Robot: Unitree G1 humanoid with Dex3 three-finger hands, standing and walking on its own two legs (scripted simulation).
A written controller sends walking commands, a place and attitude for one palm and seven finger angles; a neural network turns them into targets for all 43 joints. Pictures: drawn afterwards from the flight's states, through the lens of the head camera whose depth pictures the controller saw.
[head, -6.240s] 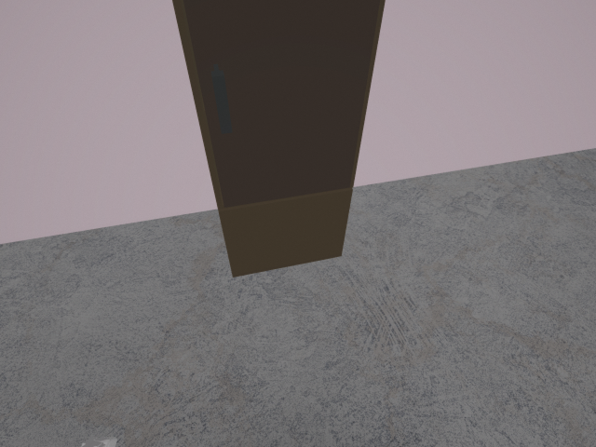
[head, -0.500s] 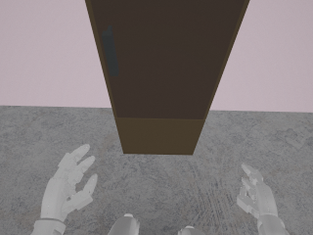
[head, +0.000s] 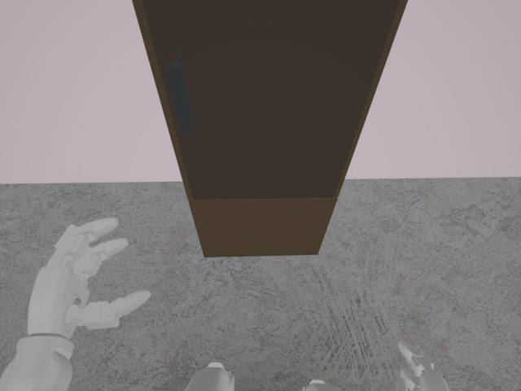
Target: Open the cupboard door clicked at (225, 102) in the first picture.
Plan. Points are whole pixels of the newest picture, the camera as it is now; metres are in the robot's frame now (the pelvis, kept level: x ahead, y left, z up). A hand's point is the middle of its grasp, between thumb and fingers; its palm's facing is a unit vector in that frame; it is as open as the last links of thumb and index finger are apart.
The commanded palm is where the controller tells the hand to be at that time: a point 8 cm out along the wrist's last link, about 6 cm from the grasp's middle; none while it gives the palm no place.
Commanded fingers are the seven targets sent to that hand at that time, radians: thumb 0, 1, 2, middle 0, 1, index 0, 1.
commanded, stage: raise the hand with hooked fingers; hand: left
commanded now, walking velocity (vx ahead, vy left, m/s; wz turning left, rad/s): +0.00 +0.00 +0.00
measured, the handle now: (183, 94) +0.62 +0.19 +0.10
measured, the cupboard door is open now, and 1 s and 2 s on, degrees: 0 0 0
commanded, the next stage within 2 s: move the hooked fingers beside the handle in 1.20 s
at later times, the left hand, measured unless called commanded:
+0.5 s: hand (70, 243) +0.28 +0.27 +0.10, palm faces +0.11 -0.99 -0.06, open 13.8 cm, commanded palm +0.26 +0.32 +0.11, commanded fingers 0.00 -0.50 0.30 -0.30 -1.20 -0.30 -1.20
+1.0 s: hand (68, 222) +0.31 +0.27 +0.12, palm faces +0.10 -1.00 -0.02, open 13.9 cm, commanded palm +0.27 +0.32 +0.12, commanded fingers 0.00 -0.50 0.30 -0.30 -1.20 -0.30 -1.20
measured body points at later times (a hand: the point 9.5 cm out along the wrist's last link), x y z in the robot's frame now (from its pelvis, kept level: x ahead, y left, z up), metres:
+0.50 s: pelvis +0.02 +0.01 +0.02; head +0.05 +0.01 +0.47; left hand +0.27 +0.32 +0.11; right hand +0.20 -0.22 -0.05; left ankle +0.05 +0.11 -0.68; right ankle +0.01 -0.12 -0.68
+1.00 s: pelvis +0.01 +0.00 +0.03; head +0.04 +0.00 +0.48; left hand +0.30 +0.33 +0.12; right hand +0.16 -0.25 -0.05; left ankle +0.05 +0.11 -0.68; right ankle +0.01 -0.12 -0.68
